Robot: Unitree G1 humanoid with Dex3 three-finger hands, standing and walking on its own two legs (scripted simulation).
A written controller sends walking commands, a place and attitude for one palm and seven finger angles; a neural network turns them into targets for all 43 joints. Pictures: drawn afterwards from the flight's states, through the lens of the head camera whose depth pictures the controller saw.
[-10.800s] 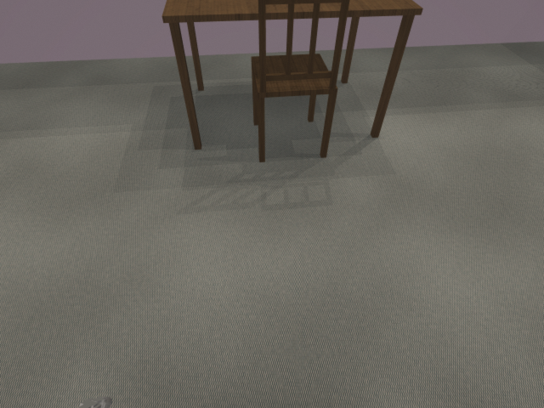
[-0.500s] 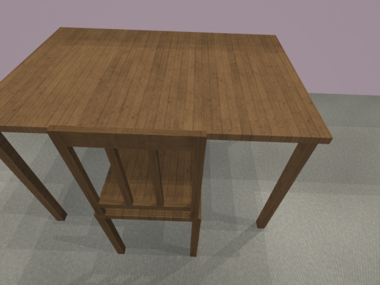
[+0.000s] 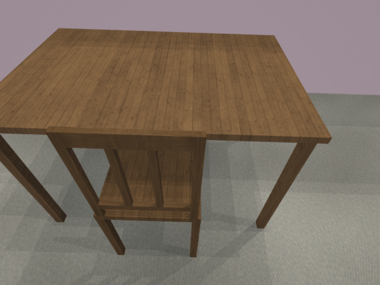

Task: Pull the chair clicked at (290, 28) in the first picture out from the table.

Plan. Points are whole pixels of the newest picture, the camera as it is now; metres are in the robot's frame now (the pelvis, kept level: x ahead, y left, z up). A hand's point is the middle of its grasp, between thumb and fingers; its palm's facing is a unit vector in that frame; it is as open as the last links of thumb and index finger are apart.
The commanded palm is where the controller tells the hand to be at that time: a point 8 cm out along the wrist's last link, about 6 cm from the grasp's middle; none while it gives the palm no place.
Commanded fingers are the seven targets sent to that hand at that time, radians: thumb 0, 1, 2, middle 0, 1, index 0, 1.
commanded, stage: look again from close up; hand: left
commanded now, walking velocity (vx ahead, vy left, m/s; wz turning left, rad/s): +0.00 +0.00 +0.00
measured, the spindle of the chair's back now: (120, 179) +0.42 +0.23 -0.10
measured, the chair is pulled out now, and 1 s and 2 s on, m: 0.00 0.00 0.00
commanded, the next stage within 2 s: raise the hand toward the chair's back in 1.02 s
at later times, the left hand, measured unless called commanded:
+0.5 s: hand out of the picture -0.03 +0.15 -0.18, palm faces +0.03 -0.99 -0.16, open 7.4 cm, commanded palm none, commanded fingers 0.00 0.90 0.90 -0.20 -0.30 -0.20 -0.30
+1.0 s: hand out of the picture -0.03 +0.15 -0.18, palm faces +0.02 -0.99 -0.15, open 7.4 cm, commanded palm none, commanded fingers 0.00 0.90 0.90 -0.20 -0.30 -0.20 -0.30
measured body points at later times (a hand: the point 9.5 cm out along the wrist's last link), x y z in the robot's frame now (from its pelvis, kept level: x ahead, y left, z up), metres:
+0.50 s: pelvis +0.00 +0.00 +0.00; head -0.01 +0.00 +0.45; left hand -0.03 +0.20 -0.16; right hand -0.04 -0.20 -0.16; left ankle -0.04 +0.11 -0.74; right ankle +0.00 -0.11 -0.74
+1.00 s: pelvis +0.00 +0.00 +0.00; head -0.01 +0.00 +0.45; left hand -0.03 +0.20 -0.16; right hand -0.04 -0.19 -0.16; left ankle -0.04 +0.11 -0.74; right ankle +0.00 -0.11 -0.74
